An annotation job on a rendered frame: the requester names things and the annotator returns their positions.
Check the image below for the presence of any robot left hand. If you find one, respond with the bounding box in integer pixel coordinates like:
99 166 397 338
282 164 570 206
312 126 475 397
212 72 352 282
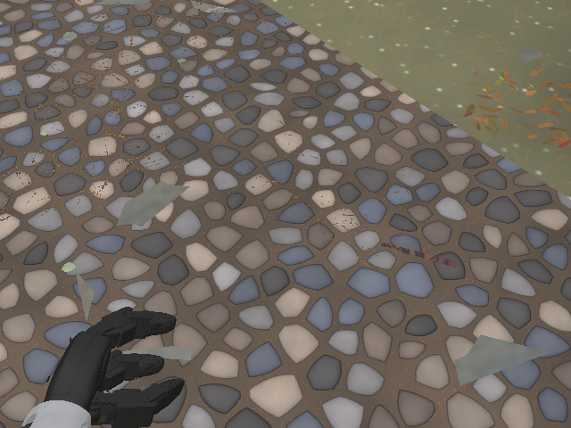
44 307 185 428

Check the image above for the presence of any left robot forearm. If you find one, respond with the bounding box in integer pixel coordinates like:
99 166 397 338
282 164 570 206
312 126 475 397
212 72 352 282
21 400 91 428

